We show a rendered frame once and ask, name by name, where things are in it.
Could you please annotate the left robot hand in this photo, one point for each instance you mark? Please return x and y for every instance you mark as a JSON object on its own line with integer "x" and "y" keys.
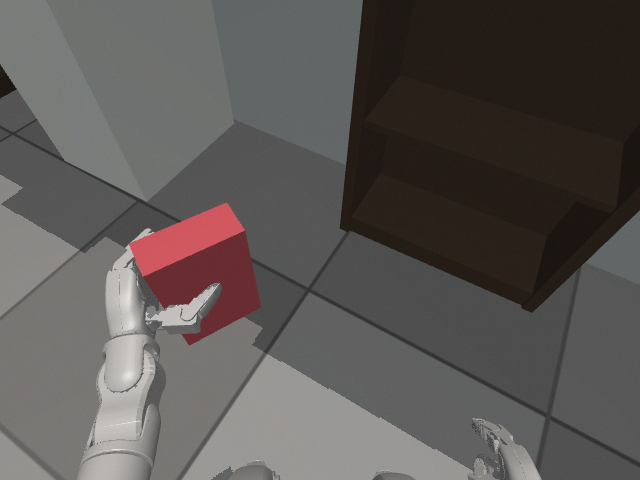
{"x": 132, "y": 307}

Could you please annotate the carton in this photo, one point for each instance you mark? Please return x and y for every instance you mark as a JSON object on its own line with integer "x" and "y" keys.
{"x": 182, "y": 260}

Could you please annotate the left robot arm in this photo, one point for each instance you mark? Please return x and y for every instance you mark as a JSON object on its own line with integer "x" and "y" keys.
{"x": 123, "y": 440}

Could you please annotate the right robot hand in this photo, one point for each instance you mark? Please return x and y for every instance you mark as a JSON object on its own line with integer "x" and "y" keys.
{"x": 514, "y": 461}

